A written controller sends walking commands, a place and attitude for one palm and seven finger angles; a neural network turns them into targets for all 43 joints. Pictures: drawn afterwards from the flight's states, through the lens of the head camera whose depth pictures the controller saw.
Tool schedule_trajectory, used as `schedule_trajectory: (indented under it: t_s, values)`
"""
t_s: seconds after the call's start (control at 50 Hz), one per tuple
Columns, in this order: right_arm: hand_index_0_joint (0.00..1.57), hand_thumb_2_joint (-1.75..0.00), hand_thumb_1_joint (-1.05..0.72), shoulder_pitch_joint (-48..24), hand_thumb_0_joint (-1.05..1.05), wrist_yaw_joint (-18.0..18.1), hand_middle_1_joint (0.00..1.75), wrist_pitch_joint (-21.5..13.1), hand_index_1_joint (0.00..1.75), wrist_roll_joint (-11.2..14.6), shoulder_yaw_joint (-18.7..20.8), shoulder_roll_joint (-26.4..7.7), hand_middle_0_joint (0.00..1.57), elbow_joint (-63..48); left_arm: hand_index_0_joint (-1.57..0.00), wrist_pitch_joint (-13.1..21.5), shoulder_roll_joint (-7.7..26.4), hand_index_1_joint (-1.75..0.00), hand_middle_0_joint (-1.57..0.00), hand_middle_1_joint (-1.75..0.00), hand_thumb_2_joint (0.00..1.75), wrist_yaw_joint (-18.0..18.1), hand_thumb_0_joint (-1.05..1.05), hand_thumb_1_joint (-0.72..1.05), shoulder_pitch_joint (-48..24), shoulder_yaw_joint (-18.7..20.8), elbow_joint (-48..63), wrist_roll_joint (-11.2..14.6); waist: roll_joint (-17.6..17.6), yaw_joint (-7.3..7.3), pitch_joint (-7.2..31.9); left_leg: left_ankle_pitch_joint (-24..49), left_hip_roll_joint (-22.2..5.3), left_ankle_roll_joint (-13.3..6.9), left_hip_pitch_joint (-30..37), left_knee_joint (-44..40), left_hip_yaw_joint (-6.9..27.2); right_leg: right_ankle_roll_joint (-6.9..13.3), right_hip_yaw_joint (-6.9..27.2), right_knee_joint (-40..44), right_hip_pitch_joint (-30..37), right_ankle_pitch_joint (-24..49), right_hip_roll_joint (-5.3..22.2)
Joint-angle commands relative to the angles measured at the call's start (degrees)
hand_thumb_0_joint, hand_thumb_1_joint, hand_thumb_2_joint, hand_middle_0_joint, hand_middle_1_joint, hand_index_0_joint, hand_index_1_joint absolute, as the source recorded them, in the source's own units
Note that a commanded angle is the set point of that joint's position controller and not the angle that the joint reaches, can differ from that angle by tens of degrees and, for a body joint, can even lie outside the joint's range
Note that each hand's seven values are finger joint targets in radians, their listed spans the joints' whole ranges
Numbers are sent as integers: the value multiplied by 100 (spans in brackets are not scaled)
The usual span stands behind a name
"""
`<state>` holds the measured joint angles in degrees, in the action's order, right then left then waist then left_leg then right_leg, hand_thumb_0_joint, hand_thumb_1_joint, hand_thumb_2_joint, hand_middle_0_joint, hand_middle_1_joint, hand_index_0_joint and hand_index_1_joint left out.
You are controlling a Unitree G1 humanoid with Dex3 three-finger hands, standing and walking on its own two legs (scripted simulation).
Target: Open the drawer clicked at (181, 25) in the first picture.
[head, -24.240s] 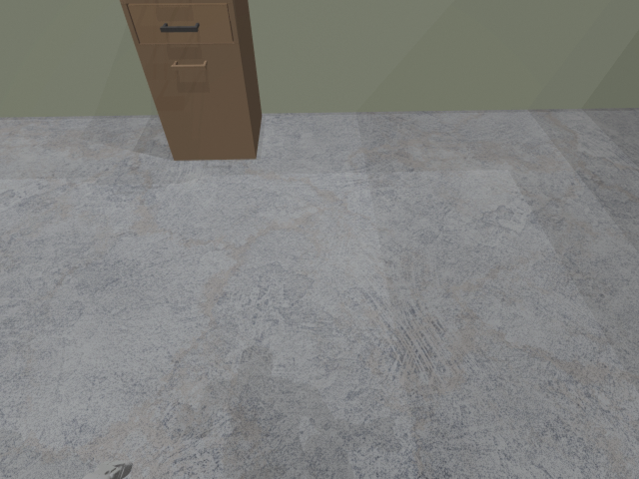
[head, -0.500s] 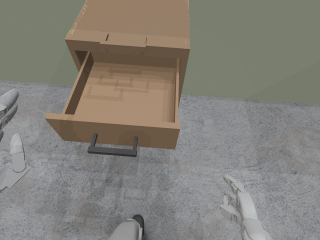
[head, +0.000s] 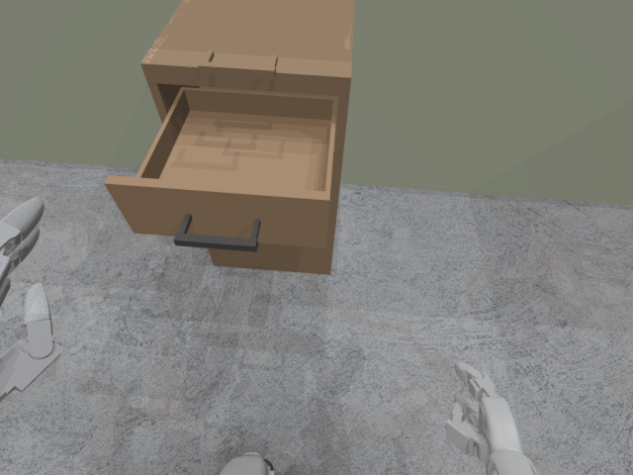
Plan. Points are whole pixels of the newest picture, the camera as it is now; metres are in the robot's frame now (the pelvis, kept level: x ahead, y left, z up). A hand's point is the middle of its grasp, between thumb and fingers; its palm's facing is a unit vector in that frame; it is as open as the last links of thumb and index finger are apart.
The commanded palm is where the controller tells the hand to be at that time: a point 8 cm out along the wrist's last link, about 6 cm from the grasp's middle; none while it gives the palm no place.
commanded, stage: stop stepping back and stand still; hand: left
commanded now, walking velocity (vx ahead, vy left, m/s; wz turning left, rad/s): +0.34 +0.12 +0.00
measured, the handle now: (219, 232) +0.50 +0.20 -0.09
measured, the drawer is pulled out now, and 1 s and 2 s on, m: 0.30 0.30 0.30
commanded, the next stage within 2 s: let the arm hang, fingers relaxed in 0.52 s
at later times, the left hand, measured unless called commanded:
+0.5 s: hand out of the picture +0.13 +0.24 +0.17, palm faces +0.42 -0.78 -0.47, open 7.4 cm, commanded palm +0.07 +0.28 +0.19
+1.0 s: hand out of the picture -0.02 +0.18 -0.17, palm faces +0.14 -0.97 -0.18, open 6.9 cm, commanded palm none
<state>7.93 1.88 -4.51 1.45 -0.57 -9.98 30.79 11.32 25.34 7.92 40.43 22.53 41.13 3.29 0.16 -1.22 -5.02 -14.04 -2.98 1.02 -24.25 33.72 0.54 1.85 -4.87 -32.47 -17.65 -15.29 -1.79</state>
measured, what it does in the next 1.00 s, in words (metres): steps on the spot: left foot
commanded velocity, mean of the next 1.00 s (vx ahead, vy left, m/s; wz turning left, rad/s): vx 0.08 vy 0.03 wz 0.00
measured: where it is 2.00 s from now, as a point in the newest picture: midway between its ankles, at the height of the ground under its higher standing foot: outside the picture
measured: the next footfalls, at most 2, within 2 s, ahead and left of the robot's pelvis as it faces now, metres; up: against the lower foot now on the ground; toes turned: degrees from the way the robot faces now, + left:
left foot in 0.24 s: -0.01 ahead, +0.12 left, +0.00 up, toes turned +5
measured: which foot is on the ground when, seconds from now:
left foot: down 0.00-0.00, up 0.02-0.22, down 0.24-1.00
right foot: down 0.00-1.00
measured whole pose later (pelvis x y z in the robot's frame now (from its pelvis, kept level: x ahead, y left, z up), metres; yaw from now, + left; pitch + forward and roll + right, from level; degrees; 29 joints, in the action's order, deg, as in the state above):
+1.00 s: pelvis -0.03 -0.01 +0.01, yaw +5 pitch -1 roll -1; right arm 14.8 1.6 1.2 -0.9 -0.2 -9.1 56.2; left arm -2.0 10.6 1.2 15.0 2.6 -54.8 -0.8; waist 1.9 0.7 -5.6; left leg -15.2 -1.1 0.5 -11.9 28.3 0.8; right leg 2.4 -2.6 -26.0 -12.6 -12.2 -2.1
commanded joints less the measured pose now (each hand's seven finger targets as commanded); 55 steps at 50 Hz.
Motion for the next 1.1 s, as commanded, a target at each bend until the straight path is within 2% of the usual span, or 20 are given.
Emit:
schedule_trajectory:
  t_s: [0.0,0.06,0.12,0.16,0.22,0.26,0.34,0.4,0.42,0.46,0.5,0.54,0.58,0.6,0.62,0.66,0.74,0.82,0.9,1.08]
  values:
    - [20,-90,-90,-126,0,154,30,-84,30,-13,432,-794,20,-593,-20,134,552,-30,-20,-30,90,233,0,90,-78,583,360,81,983,-113,744,-850,421,-51,254,2487,54,643,2695,2403,-822,-2341,2087]
    - [20,-90,-90,-320,0,198,30,-111,30,-66,300,-752,20,-527,-20,140,568,-30,-20,-30,90,230,0,90,-445,443,132,-29,818,-135,544,-804,233,-130,243,1850,59,471,1744,2147,-833,-1892,1808]
    - [20,-90,-90,-258,0,223,30,-268,30,-77,268,-767,20,-496,-20,222,494,-30,-20,-30,90,261,0,90,-443,291,41,-171,1019,-20,581,-1005,350,-325,652,403,-346,366,1575,2176,-441,-2000,1692]
    - [20,-90,-90,-121,0,235,30,-400,30,-104,278,-781,20,-492,-20,291,533,-30,-20,-30,90,305,0,90,-388,279,407,-204,478,-24,666,-829,287,-451,1125,-1097,-364,286,1424,1797,-6,-1669,1502]
    - [20,-90,-90,-41,0,188,30,-532,30,-131,387,-1029,20,-669,-20,466,634,-30,-20,-30,90,287,0,90,-367,381,986,-173,-1083,90,823,-130,-802,-848,1241,-1824,916,-158,417,-49,273,-408,389]
    - [20,-90,-90,-46,0,172,30,-509,30,-87,300,-783,20,-585,-20,423,744,-30,-20,-30,90,293,0,90,-209,597,809,-222,-1446,46,714,-1532,-983,-852,375,-2140,1212,-196,136,-605,355,-803,291]
    - [20,-90,-90,-47,0,202,30,-529,30,-16,347,-889,20,-524,-20,383,641,-30,-20,-30,90,255,0,90,-330,531,293,-134,-49,20,397,-1276,-385,-604,-244,-1219,433,-173,549,578,1036,-484,356]
    - [20,-90,-90,104,0,189,30,-451,30,-42,392,-838,20,-487,-20,441,521,-30,-20,-30,90,235,0,90,-460,416,31,-113,777,-62,372,-1427,327,-347,37,349,-148,343,2524,2129,172,-2708,1428]
    - [20,-90,-90,159,0,164,30,-403,30,-61,394,-812,20,-433,-20,441,517,-30,-20,-30,90,243,0,90,-486,397,-63,-114,1020,-83,412,-1163,364,-323,87,847,-211,470,2778,2347,131,-2742,1720]
    - [20,-90,-90,111,0,112,30,-349,30,-83,347,-775,20,-427,-20,451,464,-30,-20,-30,90,239,0,90,-698,283,129,-137,970,-110,564,-989,203,-335,387,457,-55,596,2337,2067,189,-1842,1785]
    - [20,-90,-90,83,0,152,30,-331,30,-109,263,-740,20,-432,-20,434,471,-30,-20,-30,90,280,0,90,-483,298,220,-158,545,-82,643,-704,188,-411,1159,-737,-103,328,1513,1611,-48,-1603,1290]
    - [20,-90,-90,-73,0,201,30,-362,30,-165,287,-894,20,-532,-20,471,566,-30,-20,-30,90,309,0,90,-486,351,587,-134,-533,-12,509,-625,-401,-576,1159,-1623,719,5,891,709,-49,-903,519]
    - [20,-90,-90,-175,0,198,30,-374,30,-110,192,-761,20,-544,-20,438,572,-30,-20,-30,90,318,0,90,-549,414,594,-185,-1094,45,393,-1927,-894,-704,37,-2299,1270,-174,469,17,625,-592,260]
    - [20,-90,-90,-112,0,-338,30,-517,30,-268,555,-1474,20,1039,-20,-649,-726,-30,-20,-30,90,-511,0,90,-1458,-1728,-4435,-726,-1049,-234,-198,-62,-685,-666,-295,-1165,1245,-73,244,-1024,-469,67,372]
    - [20,-90,-90,365,0,-278,30,-184,30,-252,457,-970,20,959,-20,-1067,-950,-30,-20,-30,90,-656,0,90,-1312,-1651,-4660,-577,-749,-126,342,1017,-687,-693,143,-917,808,-62,528,-817,-335,-396,478]
    - [20,-90,-90,440,0,-168,30,-60,30,-302,351,-855,20,855,-20,-1132,-1044,-30,-20,-30,90,-696,0,90,-1474,-1801,-5109,-553,608,89,928,1945,-549,-605,426,-361,762,-23,512,-248,279,770,502]
    - [20,-90,-90,545,0,-113,30,263,30,-248,359,-810,20,1078,-20,-1123,-571,-30,-20,-30,90,-682,0,90,-2071,-1726,-6681,-523,1432,101,1050,949,284,-228,750,114,60,409,1200,369,1007,3487,1144]
    - [20,-90,-90,558,0,-61,30,420,30,-230,234,-598,20,1650,-20,-1155,-530,-30,-20,-30,90,-656,0,90,-2561,-1864,-8100,-427,-124,56,590,922,44,-227,1207,-643,173,214,1098,757,658,1840,815]
    - [20,-90,-90,614,0,22,30,426,30,-261,193,-525,20,2057,-20,-1162,-882,-30,-20,-30,90,-661,0,90,-2350,-1856,-9039,-425,-955,181,450,590,-183,-348,1040,-1108,394,155,975,1137,890,750,548]
    - [20,-90,-90,1236,0,73,30,445,30,-196,169,-405,20,2776,-20,-1125,-934,-30,-20,-30,90,-658,0,90,-2236,-2051,-10087,-370,-235,123,292,563,-238,-325,1331,-1326,343,159,907,1437,873,741,600]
